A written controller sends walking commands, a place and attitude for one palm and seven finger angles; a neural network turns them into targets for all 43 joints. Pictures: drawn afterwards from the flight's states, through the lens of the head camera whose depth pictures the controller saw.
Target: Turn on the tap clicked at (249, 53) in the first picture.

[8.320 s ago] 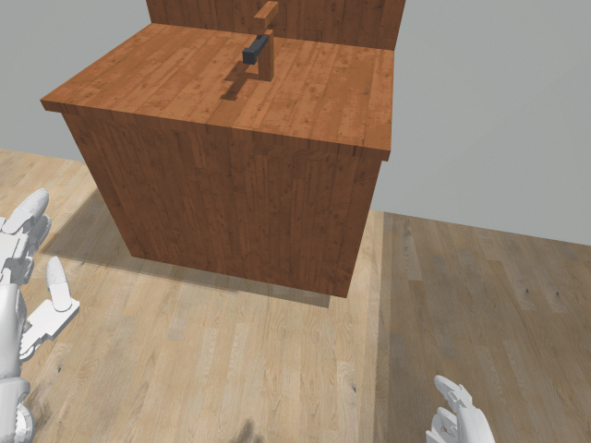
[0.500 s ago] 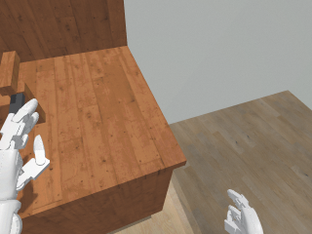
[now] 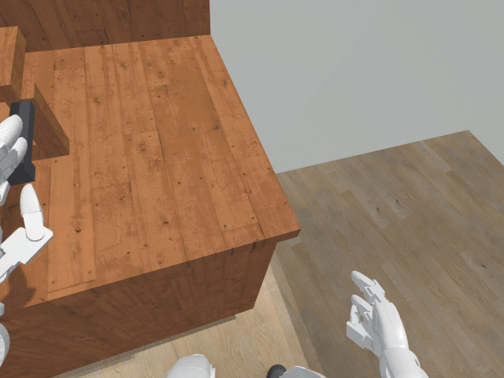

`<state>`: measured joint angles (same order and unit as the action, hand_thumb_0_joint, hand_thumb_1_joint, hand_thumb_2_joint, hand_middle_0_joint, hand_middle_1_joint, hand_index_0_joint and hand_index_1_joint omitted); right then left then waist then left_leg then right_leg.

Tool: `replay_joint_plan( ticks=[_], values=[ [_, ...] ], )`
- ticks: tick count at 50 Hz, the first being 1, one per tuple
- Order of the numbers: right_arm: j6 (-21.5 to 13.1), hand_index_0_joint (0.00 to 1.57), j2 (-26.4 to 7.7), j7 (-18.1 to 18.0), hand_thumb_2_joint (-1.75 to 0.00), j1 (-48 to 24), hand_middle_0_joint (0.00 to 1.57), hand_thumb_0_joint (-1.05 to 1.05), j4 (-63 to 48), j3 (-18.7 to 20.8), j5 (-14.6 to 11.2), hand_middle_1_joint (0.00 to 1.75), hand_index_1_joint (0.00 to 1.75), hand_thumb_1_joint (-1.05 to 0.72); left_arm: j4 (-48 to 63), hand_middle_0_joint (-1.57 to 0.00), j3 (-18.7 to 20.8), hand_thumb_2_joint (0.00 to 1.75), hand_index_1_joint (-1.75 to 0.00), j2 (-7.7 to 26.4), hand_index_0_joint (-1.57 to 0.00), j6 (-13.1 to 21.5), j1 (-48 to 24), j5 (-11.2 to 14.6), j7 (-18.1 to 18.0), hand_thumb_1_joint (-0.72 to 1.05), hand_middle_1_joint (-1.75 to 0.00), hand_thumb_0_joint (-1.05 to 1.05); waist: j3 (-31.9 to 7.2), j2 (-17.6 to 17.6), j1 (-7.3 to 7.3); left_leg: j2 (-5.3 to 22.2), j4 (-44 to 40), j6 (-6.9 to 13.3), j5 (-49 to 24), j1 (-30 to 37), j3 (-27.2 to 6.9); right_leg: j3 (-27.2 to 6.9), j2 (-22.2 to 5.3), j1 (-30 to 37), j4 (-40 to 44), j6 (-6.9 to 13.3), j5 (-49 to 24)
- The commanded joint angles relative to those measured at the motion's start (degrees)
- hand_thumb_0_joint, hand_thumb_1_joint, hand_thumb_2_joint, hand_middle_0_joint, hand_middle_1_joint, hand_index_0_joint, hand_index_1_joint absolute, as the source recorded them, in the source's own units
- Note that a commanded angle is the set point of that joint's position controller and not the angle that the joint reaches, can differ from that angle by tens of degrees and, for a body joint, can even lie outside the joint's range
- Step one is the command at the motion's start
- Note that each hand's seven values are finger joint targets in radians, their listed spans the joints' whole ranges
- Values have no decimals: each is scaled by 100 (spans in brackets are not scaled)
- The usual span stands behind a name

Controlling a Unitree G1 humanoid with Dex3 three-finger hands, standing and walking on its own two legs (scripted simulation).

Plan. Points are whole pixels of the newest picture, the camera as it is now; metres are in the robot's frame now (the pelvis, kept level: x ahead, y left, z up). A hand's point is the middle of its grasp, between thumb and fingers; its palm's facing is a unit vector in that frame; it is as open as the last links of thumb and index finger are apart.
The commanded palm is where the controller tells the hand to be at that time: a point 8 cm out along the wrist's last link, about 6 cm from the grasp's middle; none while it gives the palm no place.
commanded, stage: come to a stop and stand still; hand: left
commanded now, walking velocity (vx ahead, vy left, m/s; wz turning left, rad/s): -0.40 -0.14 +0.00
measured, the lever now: (16, 169) +0.31 +0.35 +0.14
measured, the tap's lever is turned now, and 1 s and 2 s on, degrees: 0 0 0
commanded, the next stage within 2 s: look again from close up in 1.06 s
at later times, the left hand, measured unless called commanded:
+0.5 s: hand out of the picture +0.17 +0.27 +0.18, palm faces +0.40 -0.84 -0.38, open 7.5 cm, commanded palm +0.12 +0.30 +0.19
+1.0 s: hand (42, 279) +0.18 +0.23 +0.17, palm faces +0.31 -0.87 -0.39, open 7.5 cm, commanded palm +0.12 +0.28 +0.19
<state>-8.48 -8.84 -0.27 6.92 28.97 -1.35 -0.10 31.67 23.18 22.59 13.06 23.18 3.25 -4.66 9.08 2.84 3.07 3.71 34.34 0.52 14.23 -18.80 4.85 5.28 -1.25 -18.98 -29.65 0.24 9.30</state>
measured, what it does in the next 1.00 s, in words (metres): steps on the spot: left foot, then right foot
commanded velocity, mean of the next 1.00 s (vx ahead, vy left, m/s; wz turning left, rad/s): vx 0.06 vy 0.00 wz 0.00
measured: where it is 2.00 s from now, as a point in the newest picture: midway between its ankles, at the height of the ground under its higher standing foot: outside the picture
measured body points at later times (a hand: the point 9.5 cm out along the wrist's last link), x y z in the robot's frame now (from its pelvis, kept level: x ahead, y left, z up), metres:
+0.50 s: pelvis -0.03 +0.02 +0.01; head -0.01 +0.05 +0.45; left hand +0.15 +0.31 +0.20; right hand +0.11 -0.22 -0.07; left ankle -0.04 +0.08 -0.73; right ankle +0.00 -0.12 -0.73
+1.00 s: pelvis -0.04 +0.00 +0.01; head -0.02 +0.01 +0.46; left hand +0.15 +0.28 +0.19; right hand +0.15 -0.21 -0.06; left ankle -0.04 +0.08 -0.73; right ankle +0.00 -0.12 -0.73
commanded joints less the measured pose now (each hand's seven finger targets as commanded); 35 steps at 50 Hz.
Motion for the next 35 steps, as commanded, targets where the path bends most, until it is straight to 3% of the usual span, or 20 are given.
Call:
replay_joint_plan(
  ticks=[1, 2, 3, 4, 5, 7, 9, 10, 11, 13, 14, 15, 16, 19, 21, 24, 27, 29, 31, 35],
  values=[
    [-320, 20, -837, -85, -90, 16, 20, 0, -729, 477, 11, 30, 30, -90, 1714, -20, 676, 90, -30, 807, -20, 529, -261, 111, -72, 90, -30, 0, -1699, -603, -71, 605, -347, 89, -331, -386, -565, -804, -507, 1025, -35, 226, -1130],
    [-349, 20, -838, -88, -90, 105, 20, 0, -698, 472, 2, 30, 30, -90, 1629, -20, 663, 90, -30, 822, -20, 527, -182, 123, -91, 90, -30, 0, -1739, -369, -96, 314, -123, 9, 395, -258, -352, -1060, -703, 779, 269, 299, -711],
    [-341, 20, -814, -105, -90, 202, 20, 0, -648, 451, -4, 30, 30, -90, 1457, -20, 636, 90, -30, 825, -20, 483, -56, 120, -141, 90, -30, 0, -1764, 14, -112, -65, 250, -58, 1053, 13, -158, -1485, -951, 358, 920, 359, 273],
    [-297, 20, -834, -136, -90, 276, 20, 0, -532, 459, -24, 30, 30, -90, 1319, -20, 642, 90, -30, 816, -20, 366, 75, 124, -219, 90, -30, 0, -1840, 319, -147, -303, 851, -114, 1106, 538, -112, -2057, -1277, -241, 1545, 550, 1393],
    [-217, 20, -820, -159, -90, 294, 20, 0, -478, 412, 1, 30, 30, -90, 1297, -20, 466, 90, -30, 729, -20, 265, -3, 116, -263, 90, -30, 0, -1800, 576, -183, -404, 1334, -101, 1075, 715, -199, -2260, -1593, -563, 1986, 657, 2612],
    [-146, 20, -833, -221, -90, 148, 20, 0, -396, 349, 51, 30, 30, -90, 1241, -20, 512, 90, -30, 798, -20, 76, -153, 49, -362, 90, -30, 0, -1679, 794, -222, -459, 1451, -77, 910, 599, -237, -2108, -1705, -490, 2144, 715, 3312],
    [-162, 20, -846, -296, -90, -39, 20, 0, -289, 256, 37, 30, 30, -90, 999, -20, 610, 90, -30, 874, -20, -37, -107, -11, -450, 90, -30, 0, -1523, 655, -246, -451, 457, -19, 885, 906, -250, -1629, -1380, -540, 1919, 525, 3202],
    [-153, 20, -819, -336, -90, 66, 20, 0, -249, 245, 41, 30, 30, -90, 863, -20, 440, 90, -30, 677, -20, -39, -48, -33, -450, 90, -30, 0, -1452, 497, -281, -473, -243, 22, 897, 873, -193, -1161, -1141, -222, 1664, 377, 3006],
    [-189, 20, -872, -357, -90, 94, 20, 0, -267, 279, 22, 30, 30, -90, 828, -20, 485, 90, -30, 730, -20, -19, 2, -56, -449, 90, -30, 0, -1356, 177, -255, -438, -897, 73, 858, 806, -229, -953, -851, 49, 1353, 239, 2741],
    [-258, 20, -1067, -345, -90, 116, 20, 0, -370, 390, -26, 30, 30, -90, 973, -20, 490, 90, -30, 757, -20, 89, -196, -103, -456, 90, -30, 0, -1129, -623, -193, 162, -1857, 335, 323, -1, -1060, -454, -186, 1019, 145, 4, 1463],
    [-272, 20, -1101, -344, -90, -10, 20, 0, -465, 436, -99, 30, 30, -90, 1105, -20, 564, 90, -30, 868, -20, 103, -226, -123, -481, 90, -30, 0, -1232, -921, -151, 452, -1799, 392, -532, -94, -1217, -255, -68, 1318, -409, -5, 532],
    [-253, 20, -996, -313, -90, -26, 20, 0, -397, 391, -50, 30, 30, -90, 1085, -20, 476, 90, -30, 792, -20, 156, -158, -109, -414, 90, -30, 0, -1375, -1519, -171, 583, -1926, 331, -497, -191, -1580, -276, -108, 1322, -626, -11, 632],
    [-251, 20, -969, -274, -90, -21, 20, 0, -454, 415, -26, 30, 30, -90, 1237, -20, 434, 90, -30, 788, -20, 189, -163, -154, -356, 90, -30, 0, -1152, -1611, -158, 619, -1925, 304, -648, -286, -1615, -291, -78, 1299, -591, 0, 551],
    [-341, 20, -999, -150, -90, 51, 20, 0, -436, 457, -40, 30, 30, -90, 1373, -20, 465, 90, -30, 880, -20, 310, -87, -201, -282, 90, -30, 0, -1056, -1128, -161, 482, -1598, 210, -809, -334, -1337, -238, -71, 1624, 50, 64, 175],
    [-353, 20, -1041, -100, -90, 219, 20, 0, -312, 477, -13, 30, 30, -90, 1173, -20, 482, 90, -30, 882, -20, 393, 2, -175, -256, 90, -30, 0, -1157, -813, -221, 308, -1316, 64, -1000, -159, -1368, -255, -100, 1742, 518, 151, -211],
    [-313, 20, -1069, -92, -90, 241, 20, 0, -190, 534, -31, 30, 30, -90, 735, -20, 386, 90, -30, 686, -20, 366, -91, -155, -247, 90, -30, 0, -1342, -572, -297, 222, -1187, -145, -1292, 232, -1254, -359, -123, 1639, 399, 267, -567],
    [-225, 20, -1026, -112, -90, 252, 20, 0, -215, 499, -28, 30, 30, -90, 514, -20, 291, 90, -30, 595, -20, 344, -114, -127, -219, 90, -30, 0, -1273, -1008, -286, 328, -1563, 46, -227, 118, -1323, -422, -68, 1410, 336, 191, 175],
    [-187, 20, -986, -132, -90, 182, 20, 0, -230, 441, -33, 30, 30, -90, 527, -20, 319, 90, -30, 634, -20, 317, -220, -137, -230, 90, -30, 0, -1124, -1003, -268, 354, -1678, 116, 155, -6, -1353, -447, -69, 1380, 429, 160, 284],
    [-188, 20, -952, -125, -90, 154, 20, 0, -277, 410, -31, 30, 30, -90, 575, -20, 193, 90, -30, 592, -20, 314, -437, -146, -219, 90, -30, 0, -1099, -638, -260, 324, -1663, 192, 323, -193, -1367, -533, -111, 1561, 558, 137, 228],
    [-216, 20, -965, -141, -90, 98, 20, 0, -289, 367, -7, 30, 30, -90, 736, -20, 51, 90, -30, 543, -20, 293, -803, -157, -247, 90, -30, 0, -1045, -532, -264, 87, -1500, 185, 324, -109, -1137, -714, -216, 1502, 800, 172, 171]
  ],
)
